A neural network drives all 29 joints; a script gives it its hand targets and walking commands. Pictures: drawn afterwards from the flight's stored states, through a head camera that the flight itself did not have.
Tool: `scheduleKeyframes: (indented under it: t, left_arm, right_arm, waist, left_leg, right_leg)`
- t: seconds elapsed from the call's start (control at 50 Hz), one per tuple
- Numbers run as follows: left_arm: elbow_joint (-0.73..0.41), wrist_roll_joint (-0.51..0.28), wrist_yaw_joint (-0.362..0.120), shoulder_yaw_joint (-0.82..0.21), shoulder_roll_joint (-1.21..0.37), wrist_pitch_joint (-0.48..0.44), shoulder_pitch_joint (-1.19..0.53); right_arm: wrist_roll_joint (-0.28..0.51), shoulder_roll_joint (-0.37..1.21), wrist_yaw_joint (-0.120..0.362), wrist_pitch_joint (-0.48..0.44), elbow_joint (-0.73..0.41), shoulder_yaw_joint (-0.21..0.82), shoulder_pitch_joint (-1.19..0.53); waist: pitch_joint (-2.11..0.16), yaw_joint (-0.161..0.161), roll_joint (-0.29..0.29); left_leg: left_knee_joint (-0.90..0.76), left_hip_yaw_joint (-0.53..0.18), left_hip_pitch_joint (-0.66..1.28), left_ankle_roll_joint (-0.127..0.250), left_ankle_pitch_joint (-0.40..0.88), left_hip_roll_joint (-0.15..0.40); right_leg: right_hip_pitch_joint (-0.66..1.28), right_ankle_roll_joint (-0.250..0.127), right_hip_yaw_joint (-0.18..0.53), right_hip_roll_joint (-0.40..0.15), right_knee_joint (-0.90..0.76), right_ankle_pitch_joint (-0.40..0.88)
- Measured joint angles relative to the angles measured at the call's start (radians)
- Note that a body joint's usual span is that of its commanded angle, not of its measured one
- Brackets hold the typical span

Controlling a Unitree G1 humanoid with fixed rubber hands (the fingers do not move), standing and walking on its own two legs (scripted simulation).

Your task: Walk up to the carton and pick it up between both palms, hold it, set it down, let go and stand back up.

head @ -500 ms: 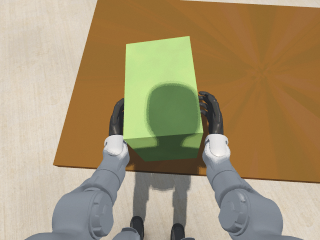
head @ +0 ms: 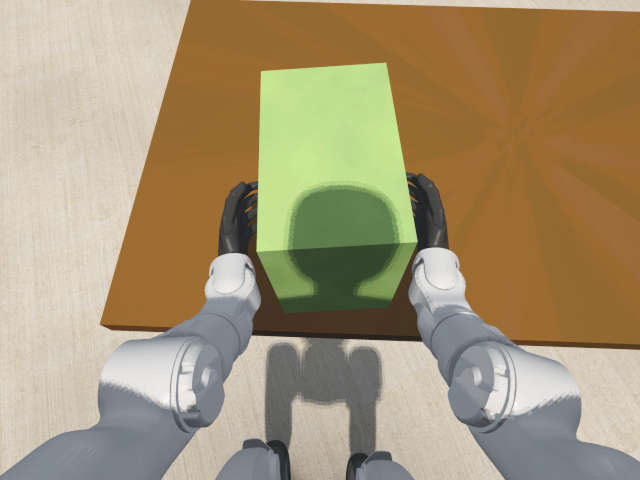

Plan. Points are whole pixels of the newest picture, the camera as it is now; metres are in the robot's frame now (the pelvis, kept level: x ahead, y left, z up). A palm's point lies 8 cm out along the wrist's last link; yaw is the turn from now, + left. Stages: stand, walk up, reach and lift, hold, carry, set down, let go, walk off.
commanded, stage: set down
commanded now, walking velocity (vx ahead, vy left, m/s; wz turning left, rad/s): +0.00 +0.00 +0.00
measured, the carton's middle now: (330, 200) +0.48 +0.00 -0.04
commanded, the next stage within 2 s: none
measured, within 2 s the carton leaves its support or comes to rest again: rests again in 0.54 s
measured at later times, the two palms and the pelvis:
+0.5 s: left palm (221, 222) +0.42 +0.14 +0.00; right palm (425, 234) +0.42 -0.12 -0.02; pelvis -0.01 +0.00 +0.00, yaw -1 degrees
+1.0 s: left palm (172, 147) +0.45 +0.17 +0.12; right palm (524, 162) +0.44 -0.19 +0.11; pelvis -0.02 +0.00 +0.02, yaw +0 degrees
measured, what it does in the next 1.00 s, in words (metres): stands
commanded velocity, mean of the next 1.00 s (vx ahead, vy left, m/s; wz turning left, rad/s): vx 0.00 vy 0.00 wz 0.00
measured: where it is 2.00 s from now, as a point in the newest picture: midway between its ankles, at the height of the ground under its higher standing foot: outside the picture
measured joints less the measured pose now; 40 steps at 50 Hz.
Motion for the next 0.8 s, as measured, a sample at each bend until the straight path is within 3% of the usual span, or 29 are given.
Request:
scheduleKeyframes:
  t: [0.14, 0.4, 0.54, 0.68, 0.8]
  left_arm:
    - [0.018, -0.012, -0.004, -0.011, 0.02, 0.017, -0.031]
    - [-0.046, -0.05, -0.014, -0.105, 0.056, 0.135, -0.068]
    - [-0.128, -0.09, -0.026, -0.163, 0.059, 0.185, -0.085]
    - [-0.203, -0.172, -0.028, -0.233, 0.106, 0.282, -0.131]
    - [-0.174, -0.24, -0.046, -0.291, 0.175, 0.376, -0.195]
  right_arm:
    - [0.013, -0.019, 0.018, 0.017, 0.045, 0.021, -0.02]
    - [0.145, -0.042, 0.05, 0.076, 0.043, 0.162, -0.057]
    - [0.215, -0.061, 0.065, 0.149, -0.026, 0.231, -0.052]
    - [0.332, -0.115, 0.048, 0.248, -0.127, 0.3, -0.076]
    - [0.412, -0.209, 0.061, 0.355, -0.12, 0.359, -0.117]
  waist:
    - [0.007, -0.005, -0.007]
    - [0.004, 0.009, -0.011]
    - [0.001, 0.039, 0.013]
    - [-0.008, 0.066, 0.047]
    - [-0.003, 0.055, 0.039]
  left_leg:
    - [0.052, -0.003, -0.017, -0.001, -0.022, 0.005]
    - [0.044, -0.003, -0.039, -0.002, -0.002, 0.012]
    - [0.016, -0.005, -0.026, 0.001, 0.017, 0.01]
    - [-0.023, -0.001, 0.028, 0.006, 0.033, 0.009]
    - [-0.086, 0.005, 0.119, 0.006, 0.057, 0.004]
  right_leg:
    - [-0.016, -0.002, -0.003, 0.002, 0.05, -0.022]
    - [-0.036, -0.001, -0.002, 0.009, 0.036, 0.003]
    - [-0.018, 0.002, -0.004, 0.009, -0.001, 0.027]
    - [0.039, 0.009, 0.0, 0.01, -0.052, 0.051]
    - [0.129, 0.01, 0.006, 0.01, -0.114, 0.075]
